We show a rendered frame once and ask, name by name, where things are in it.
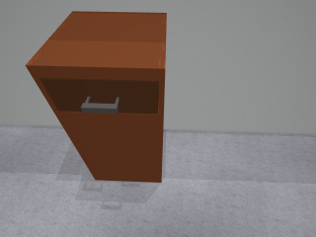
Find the drawer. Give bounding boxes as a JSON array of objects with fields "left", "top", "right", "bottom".
[{"left": 40, "top": 78, "right": 159, "bottom": 115}]

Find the handle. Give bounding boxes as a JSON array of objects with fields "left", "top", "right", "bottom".
[{"left": 81, "top": 96, "right": 119, "bottom": 114}]

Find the cabinet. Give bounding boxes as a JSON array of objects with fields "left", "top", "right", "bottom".
[{"left": 26, "top": 11, "right": 167, "bottom": 183}]

